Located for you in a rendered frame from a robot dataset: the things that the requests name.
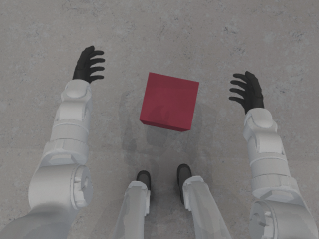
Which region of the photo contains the robot left foot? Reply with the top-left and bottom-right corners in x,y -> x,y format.
136,170 -> 151,190

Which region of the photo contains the robot left upper arm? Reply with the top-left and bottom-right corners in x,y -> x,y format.
0,163 -> 94,239

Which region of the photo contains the right robot thigh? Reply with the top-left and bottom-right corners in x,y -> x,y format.
182,180 -> 232,239

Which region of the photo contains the robot left hand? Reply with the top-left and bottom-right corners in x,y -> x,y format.
72,45 -> 105,84

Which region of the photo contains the left robot forearm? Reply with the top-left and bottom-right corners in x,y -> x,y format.
28,79 -> 93,207

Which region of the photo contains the robot right upper arm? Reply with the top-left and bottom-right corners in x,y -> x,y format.
248,199 -> 318,239

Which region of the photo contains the carton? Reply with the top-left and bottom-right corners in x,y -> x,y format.
139,72 -> 199,132

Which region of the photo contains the robot right hand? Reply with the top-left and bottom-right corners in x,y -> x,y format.
229,71 -> 265,114

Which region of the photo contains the right robot forearm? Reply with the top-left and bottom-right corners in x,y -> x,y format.
242,108 -> 319,239

